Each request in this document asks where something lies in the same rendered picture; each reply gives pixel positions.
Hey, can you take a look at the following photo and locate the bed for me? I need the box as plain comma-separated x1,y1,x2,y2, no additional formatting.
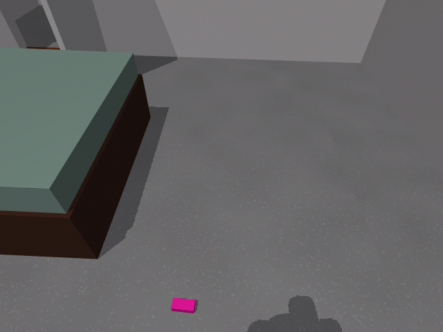
0,47,151,259

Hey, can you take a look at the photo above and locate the small box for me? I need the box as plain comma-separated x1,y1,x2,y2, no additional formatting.
171,297,196,313

